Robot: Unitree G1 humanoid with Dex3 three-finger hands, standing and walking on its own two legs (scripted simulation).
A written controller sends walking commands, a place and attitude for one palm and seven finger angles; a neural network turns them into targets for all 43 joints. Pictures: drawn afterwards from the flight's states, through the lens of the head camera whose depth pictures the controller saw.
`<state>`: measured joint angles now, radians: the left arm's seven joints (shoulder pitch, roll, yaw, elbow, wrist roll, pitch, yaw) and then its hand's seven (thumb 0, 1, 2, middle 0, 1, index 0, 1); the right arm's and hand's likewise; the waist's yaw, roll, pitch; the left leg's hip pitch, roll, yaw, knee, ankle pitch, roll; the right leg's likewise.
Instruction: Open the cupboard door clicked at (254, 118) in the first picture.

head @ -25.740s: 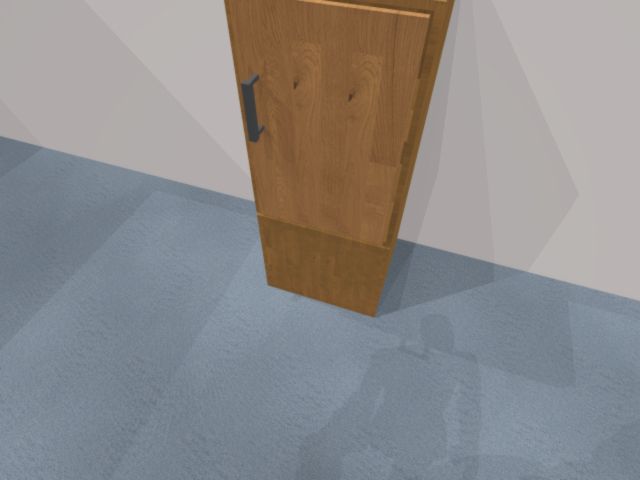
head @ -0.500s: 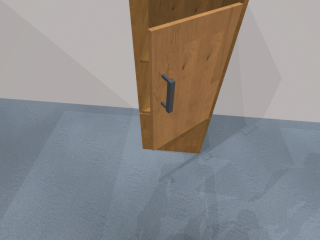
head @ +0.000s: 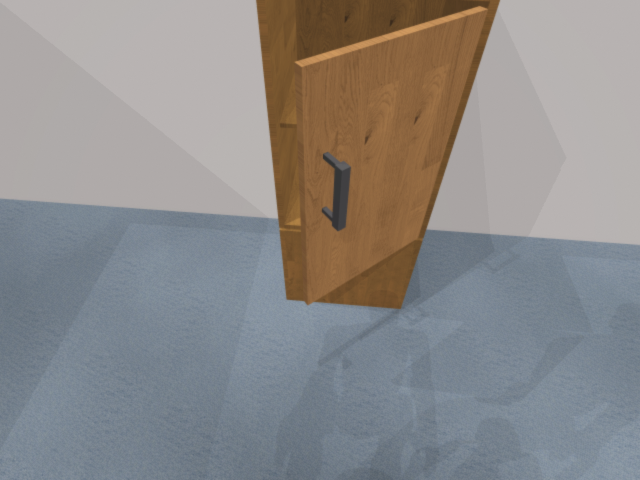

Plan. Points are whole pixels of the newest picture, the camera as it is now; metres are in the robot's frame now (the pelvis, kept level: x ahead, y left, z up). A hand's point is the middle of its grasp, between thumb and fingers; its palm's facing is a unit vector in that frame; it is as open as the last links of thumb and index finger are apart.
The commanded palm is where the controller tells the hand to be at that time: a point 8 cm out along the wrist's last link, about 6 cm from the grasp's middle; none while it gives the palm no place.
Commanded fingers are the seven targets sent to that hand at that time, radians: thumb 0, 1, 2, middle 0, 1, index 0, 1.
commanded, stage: walk to a spot facing it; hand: left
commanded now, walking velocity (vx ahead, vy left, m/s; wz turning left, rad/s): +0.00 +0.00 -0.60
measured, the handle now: (334, 192) +0.57 +0.01 +0.02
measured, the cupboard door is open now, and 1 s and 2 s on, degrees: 41 41 41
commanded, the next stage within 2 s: none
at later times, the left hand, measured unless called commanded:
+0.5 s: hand out of the picture +0.06 +0.17 -0.17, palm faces -0.09 -0.95 -0.29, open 7.3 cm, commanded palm none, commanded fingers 0.00 0.90 0.90 -0.20 -0.30 -0.20 -0.30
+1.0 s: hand out of the picture +0.15 +0.17 -0.18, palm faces -0.37 -0.90 -0.22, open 7.4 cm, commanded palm none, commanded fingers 0.00 0.90 0.90 -0.20 -0.30 -0.20 -0.30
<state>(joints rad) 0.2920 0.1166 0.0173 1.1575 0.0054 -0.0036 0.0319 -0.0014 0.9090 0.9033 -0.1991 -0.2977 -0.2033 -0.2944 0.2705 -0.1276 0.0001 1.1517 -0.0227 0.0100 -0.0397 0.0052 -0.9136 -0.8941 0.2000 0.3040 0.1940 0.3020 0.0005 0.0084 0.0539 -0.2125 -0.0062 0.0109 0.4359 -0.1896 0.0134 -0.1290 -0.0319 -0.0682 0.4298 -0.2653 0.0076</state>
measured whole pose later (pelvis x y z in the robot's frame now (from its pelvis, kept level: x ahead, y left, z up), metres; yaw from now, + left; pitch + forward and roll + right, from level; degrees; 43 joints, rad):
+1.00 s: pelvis +0.01 +0.00 -0.01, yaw -29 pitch +1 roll -1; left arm 0.21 0.25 0.11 0.92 0.02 0.06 -0.02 0.00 0.91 0.90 -0.20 -0.30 -0.20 -0.29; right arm 0.14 -0.18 -0.02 0.86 -0.03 0.02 -0.04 0.00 -0.91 -0.89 0.20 0.30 0.20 0.30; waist 0.06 -0.04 0.11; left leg -0.25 0.06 0.02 0.54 -0.30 -0.02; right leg -0.51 0.04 0.04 1.08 -0.47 0.04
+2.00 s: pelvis -0.01 -0.05 -0.01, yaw -66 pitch -1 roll +0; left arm 0.20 0.19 0.07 0.92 0.02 0.01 -0.01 0.00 0.91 0.90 -0.20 -0.30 -0.20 -0.29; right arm 0.24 -0.24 -0.07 0.95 -0.02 0.06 0.00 0.01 -0.91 -0.89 0.20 0.30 0.20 0.30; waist 0.00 0.04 0.09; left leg -0.44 0.11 0.07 1.06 -0.47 -0.05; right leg -0.26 0.01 -0.05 0.58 -0.31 -0.04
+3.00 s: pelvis +0.01 -0.43 +0.00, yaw -93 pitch +0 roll +0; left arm 0.25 0.19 0.07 1.03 0.01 -0.08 0.01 -0.03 0.97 0.90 -0.20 -0.30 -0.21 -0.29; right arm 0.20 -0.16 -0.06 1.00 -0.03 -0.01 0.01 0.00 -0.91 -0.89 0.20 0.30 0.19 0.30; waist -0.02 0.01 0.05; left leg -0.59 0.14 0.05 0.94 -0.21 -0.05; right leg -0.10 0.08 -0.10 0.35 -0.26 -0.10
